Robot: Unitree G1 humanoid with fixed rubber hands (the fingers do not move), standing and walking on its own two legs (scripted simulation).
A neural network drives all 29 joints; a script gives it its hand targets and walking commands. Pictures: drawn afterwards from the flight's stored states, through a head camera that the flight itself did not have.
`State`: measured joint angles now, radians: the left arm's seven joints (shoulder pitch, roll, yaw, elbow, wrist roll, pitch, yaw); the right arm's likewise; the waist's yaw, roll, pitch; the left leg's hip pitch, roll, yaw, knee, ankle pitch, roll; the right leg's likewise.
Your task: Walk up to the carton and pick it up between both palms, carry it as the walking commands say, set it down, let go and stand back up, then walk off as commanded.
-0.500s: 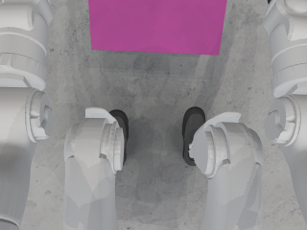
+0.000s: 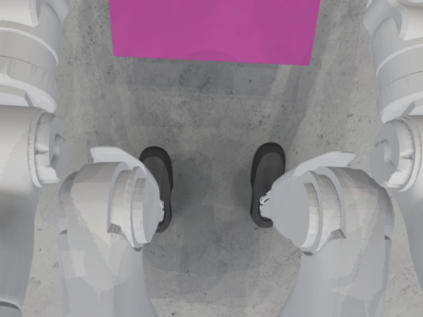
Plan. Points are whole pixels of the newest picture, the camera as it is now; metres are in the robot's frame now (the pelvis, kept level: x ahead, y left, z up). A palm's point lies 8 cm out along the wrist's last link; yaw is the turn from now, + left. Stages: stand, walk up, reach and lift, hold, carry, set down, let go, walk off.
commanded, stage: reach and lift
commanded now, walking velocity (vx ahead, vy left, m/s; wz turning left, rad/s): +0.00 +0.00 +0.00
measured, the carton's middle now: out of the picture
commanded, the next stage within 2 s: none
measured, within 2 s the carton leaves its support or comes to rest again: leaves its support in 1.42 s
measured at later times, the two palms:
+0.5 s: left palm out of the picture +0.55 +0.19 -0.19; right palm out of the picture +0.55 -0.18 -0.19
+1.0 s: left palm out of the picture +0.55 +0.19 -0.19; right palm out of the picture +0.55 -0.18 -0.19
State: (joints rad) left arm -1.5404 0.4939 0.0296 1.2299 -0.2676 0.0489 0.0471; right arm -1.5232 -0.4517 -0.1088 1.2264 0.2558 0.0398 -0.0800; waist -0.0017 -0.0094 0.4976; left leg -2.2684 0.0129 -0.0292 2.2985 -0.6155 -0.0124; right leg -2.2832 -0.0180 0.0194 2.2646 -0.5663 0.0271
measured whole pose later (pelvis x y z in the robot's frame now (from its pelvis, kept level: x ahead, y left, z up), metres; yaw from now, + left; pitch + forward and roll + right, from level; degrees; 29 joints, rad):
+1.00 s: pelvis +0.00 +0.00 +0.00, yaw +0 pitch +33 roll -1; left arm -1.59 0.43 0.07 1.21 -0.18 0.10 0.02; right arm -1.57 -0.40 -0.13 1.21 0.19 0.09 -0.05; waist 0.00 -0.01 0.52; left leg -2.25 0.01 -0.04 2.28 -0.61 -0.02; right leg -2.26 -0.01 0.02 2.25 -0.57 0.03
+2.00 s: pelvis +0.00 +0.00 +0.03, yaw +1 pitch +40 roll -1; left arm -1.46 0.36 0.17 1.01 -0.08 0.24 0.07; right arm -1.41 -0.32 -0.27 0.97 0.08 0.24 -0.11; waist -0.01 0.00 0.25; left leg -2.29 -0.04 -0.04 2.15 -0.56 -0.04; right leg -2.29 0.03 0.04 2.13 -0.54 0.05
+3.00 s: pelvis +0.00 +0.00 +0.13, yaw +2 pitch +49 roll +0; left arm -1.16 0.15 0.39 0.75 0.15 0.38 0.07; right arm -1.12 -0.10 -0.45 0.70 -0.14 0.38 -0.14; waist -0.02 0.00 -0.15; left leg -2.15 -0.08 -0.07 1.78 -0.49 -0.05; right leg -2.15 0.07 0.07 1.77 -0.48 0.06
